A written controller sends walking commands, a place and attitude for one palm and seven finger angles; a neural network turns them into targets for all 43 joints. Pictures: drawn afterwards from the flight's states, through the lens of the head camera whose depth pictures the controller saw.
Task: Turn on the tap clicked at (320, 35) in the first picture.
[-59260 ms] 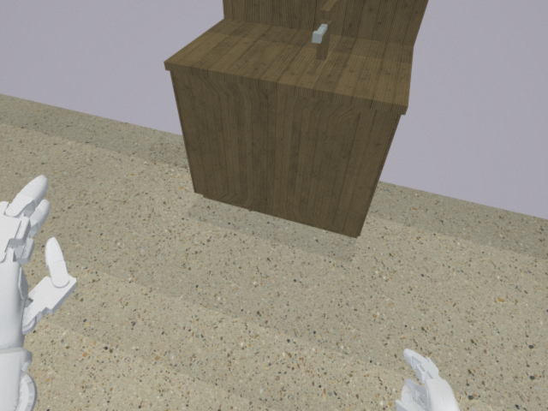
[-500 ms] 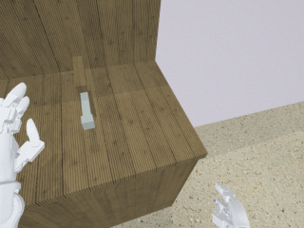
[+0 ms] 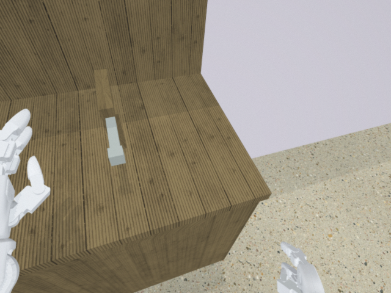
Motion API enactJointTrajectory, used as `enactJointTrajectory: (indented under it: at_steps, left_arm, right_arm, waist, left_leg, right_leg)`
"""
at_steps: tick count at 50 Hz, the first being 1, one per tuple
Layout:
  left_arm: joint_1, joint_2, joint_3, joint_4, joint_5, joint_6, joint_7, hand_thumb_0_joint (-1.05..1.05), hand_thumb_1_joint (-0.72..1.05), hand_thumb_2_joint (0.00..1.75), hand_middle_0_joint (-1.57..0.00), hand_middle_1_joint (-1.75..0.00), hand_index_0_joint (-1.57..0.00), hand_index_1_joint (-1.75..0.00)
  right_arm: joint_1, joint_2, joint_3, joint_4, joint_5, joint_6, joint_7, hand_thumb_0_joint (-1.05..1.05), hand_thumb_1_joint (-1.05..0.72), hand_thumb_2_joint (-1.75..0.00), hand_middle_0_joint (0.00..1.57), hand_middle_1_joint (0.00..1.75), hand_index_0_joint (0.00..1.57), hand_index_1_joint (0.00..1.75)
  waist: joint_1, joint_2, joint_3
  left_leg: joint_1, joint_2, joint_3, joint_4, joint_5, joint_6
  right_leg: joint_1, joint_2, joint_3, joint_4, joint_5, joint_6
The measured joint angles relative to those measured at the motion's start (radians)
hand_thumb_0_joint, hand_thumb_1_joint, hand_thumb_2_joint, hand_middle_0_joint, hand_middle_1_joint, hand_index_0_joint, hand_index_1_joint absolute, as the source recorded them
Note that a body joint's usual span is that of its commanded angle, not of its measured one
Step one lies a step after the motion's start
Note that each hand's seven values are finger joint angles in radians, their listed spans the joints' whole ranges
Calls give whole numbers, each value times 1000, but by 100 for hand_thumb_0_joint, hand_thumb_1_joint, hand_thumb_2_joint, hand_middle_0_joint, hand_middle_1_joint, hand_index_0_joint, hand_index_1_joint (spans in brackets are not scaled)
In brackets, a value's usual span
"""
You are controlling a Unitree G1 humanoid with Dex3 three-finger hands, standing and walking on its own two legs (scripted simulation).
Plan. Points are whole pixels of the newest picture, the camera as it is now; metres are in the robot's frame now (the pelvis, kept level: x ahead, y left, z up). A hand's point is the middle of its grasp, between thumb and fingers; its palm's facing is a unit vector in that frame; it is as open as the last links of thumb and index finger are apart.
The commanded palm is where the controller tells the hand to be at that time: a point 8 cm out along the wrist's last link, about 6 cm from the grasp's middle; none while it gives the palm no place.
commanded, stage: look again from close up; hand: left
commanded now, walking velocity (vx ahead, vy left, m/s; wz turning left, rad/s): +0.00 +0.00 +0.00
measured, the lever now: (116, 155) +0.34 +0.19 +0.09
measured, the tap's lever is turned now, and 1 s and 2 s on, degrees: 0 0 0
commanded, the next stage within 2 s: come to a stop and stand still in 0.22 s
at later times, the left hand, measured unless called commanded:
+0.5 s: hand (62, 195) +0.22 +0.22 +0.16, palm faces +0.37 -0.85 -0.36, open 7.4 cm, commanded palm +0.16 +0.26 +0.17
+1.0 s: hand (58, 189) +0.23 +0.24 +0.14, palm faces +0.31 -0.86 -0.42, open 7.4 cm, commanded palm +0.17 +0.26 +0.17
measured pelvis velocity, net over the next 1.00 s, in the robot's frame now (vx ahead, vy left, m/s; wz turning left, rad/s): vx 0.00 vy -0.01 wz -0.02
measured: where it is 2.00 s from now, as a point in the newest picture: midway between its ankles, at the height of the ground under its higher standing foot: outside the picture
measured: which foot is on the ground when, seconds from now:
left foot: down 0.00-1.00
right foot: down 0.00-1.00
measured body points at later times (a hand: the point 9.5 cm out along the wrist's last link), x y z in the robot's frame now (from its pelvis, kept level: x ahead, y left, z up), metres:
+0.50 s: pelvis +0.00 -0.02 +0.00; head +0.02 -0.01 +0.45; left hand +0.19 +0.26 +0.18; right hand +0.18 -0.25 -0.07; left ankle +0.01 +0.06 -0.74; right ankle +0.00 -0.14 -0.74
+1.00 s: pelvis +0.00 -0.01 +0.00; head +0.04 +0.02 +0.45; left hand +0.21 +0.28 +0.16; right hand +0.17 -0.24 -0.08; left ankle +0.01 +0.06 -0.74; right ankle +0.00 -0.14 -0.74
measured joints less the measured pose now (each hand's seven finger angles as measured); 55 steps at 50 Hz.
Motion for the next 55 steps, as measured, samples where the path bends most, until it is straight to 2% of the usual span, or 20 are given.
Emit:
enactJointTrajectory:
  at_steps: [6,21,30,31,32,34,36,38,42,45,50,53,55]
  left_arm:
    - [23,5,9,-3,-6,-11,2,2,89,90,-21,-30,-21,-31]
    - [10,-24,-19,40,-8,8,6,2,89,90,-21,-30,-21,-31]
    - [24,-7,-13,11,-15,14,7,2,89,90,-21,-30,-21,-31]
    - [-24,27,2,20,26,18,-15,2,89,90,-22,-30,-21,-31]
    - [-100,74,28,63,42,-10,-34,2,88,90,-22,-30,-21,-31]
    - [-211,123,85,142,19,-36,-32,2,88,90,-22,-30,-22,-31]
    - [-249,111,120,171,-5,-33,-19,2,88,90,-22,-30,-21,-31]
    - [-207,66,112,143,-22,-34,-9,2,89,90,-21,-30,-21,-31]
    - [-38,-19,-8,51,-15,-42,-30,2,90,90,-20,-30,-20,-30]
    - [39,-6,-46,36,-4,-46,-50,2,89,90,-21,-30,-21,-31]
    - [5,48,27,52,-11,-36,-39,2,88,90,-22,-30,-22,-31]
    - [-37,45,64,24,-16,-35,-20,2,88,90,-22,-30,-22,-31]
    - [-45,28,63,-11,-15,-41,-10,2,89,90,-22,-30,-21,-31]
  right_arm:
    - [8,-9,-5,4,3,-4,-6,2,-90,-90,21,30,20,30]
    - [-13,-31,-17,7,5,-7,-19,2,-91,-90,20,30,20,30]
    - [-17,-25,-13,1,6,-1,-18,1,-91,-90,20,30,20,30]
    - [-2,-24,-20,-6,-4,-14,-20,1,-91,-90,20,30,20,30]
    - [4,-22,-19,2,-8,-29,-22,1,-91,-90,20,30,20,30]
    - [-10,-15,-12,18,0,-26,-7,1,-91,-90,20,30,20,30]
    - [-18,-18,-11,16,5,-31,9,1,-91,-90,20,30,20,30]
    - [-20,-25,-14,7,10,-38,26,2,-91,-90,20,30,20,30]
    - [-10,-31,-19,-6,10,-42,32,1,-91,-90,20,30,20,30]
    - [-3,-18,-13,-1,6,-30,15,1,-91,-90,20,30,20,30]
    - [6,-5,-4,2,2,-31,-9,2,-91,-90,20,30,20,30]
    - [0,-12,-5,7,1,-45,-7,2,-91,-90,20,30,20,30]
    - [-10,-16,-7,10,-1,-53,-2,2,-91,-90,20,30,20,30]
  waist:
    - [-7,8,-11]
    - [4,25,-29]
    - [-2,21,-26]
    - [16,21,-22]
    - [34,12,-19]
    - [46,-4,-5]
    - [42,1,-1]
    - [29,16,-4]
    - [1,36,-19]
    - [-10,17,-20]
    - [4,-25,10]
    - [17,-33,25]
    - [19,-31,24]
  left_leg:
    - [-5,12,-8,-2,5,-9]
    - [-3,31,-14,-12,12,-27]
    - [-1,33,-15,-14,8,-31]
    - [-16,37,-19,0,5,-32]
    - [-31,38,-23,10,4,-33]
    - [-40,36,-19,12,8,-37]
    - [-41,37,-6,16,6,-35]
    - [-35,35,11,15,1,-28]
    - [-22,27,33,10,-9,-15]
    - [-19,24,32,6,-11,-13]
    - [-24,22,13,11,-12,-12]
    - [-24,20,6,17,-16,-10]
    - [-21,19,6,20,-21,-6]
  right_leg:
    - [1,12,-8,-13,9,-12]
    - [6,31,-13,-30,19,-31]
    - [7,34,-13,-31,14,-35]
    - [0,38,-18,-29,14,-34]
    - [-16,38,-22,-19,13,-36]
    - [-36,36,-19,4,8,-43]
    - [-45,37,-6,18,5,-41]
    - [-48,34,12,25,3,-33]
    - [-45,26,33,29,-6,-18]
    - [-41,23,33,26,-10,-16]
    - [-34,21,14,18,-10,-18]
    - [-25,20,7,10,-9,-15]
    - [-19,18,7,6,-9,-11]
